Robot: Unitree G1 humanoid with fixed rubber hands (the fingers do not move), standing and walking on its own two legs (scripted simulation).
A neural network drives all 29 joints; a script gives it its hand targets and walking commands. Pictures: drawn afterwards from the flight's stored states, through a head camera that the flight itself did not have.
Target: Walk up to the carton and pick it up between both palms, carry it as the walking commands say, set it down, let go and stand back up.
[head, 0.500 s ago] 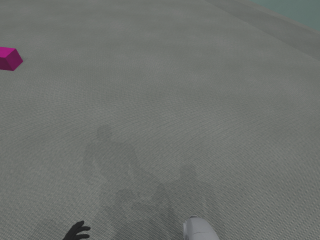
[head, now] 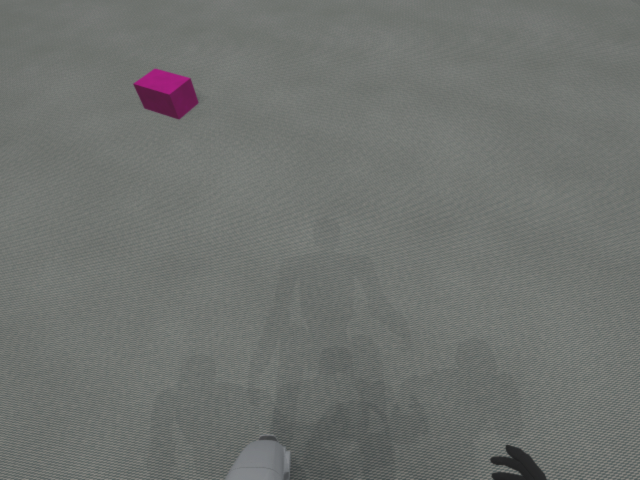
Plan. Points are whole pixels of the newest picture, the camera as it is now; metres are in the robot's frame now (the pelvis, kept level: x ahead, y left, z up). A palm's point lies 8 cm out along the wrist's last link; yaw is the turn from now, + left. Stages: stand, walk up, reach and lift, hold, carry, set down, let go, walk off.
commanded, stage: walk up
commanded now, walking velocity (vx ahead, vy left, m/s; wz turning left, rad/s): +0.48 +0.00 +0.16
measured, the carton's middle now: (166, 93) +2.00 +1.02 -0.71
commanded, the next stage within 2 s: none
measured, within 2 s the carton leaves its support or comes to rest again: neither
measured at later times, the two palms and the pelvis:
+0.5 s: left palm (186, 302) +0.39 +0.28 -0.12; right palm (491, 451) +0.19 -0.21 -0.15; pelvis +0.25 +0.04 -0.02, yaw +2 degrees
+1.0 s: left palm (198, 344) +0.32 +0.24 -0.12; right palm (449, 249) +0.52 -0.20 -0.13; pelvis +0.41 +0.03 +0.01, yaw +6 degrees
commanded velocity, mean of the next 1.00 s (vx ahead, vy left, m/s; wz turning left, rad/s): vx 0.38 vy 0.00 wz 0.09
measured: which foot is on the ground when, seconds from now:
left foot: up 0.00-0.12, down 0.14-0.54, up 0.56-1.00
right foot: down 0.00-0.16, up 0.18-0.52, down 0.54-1.00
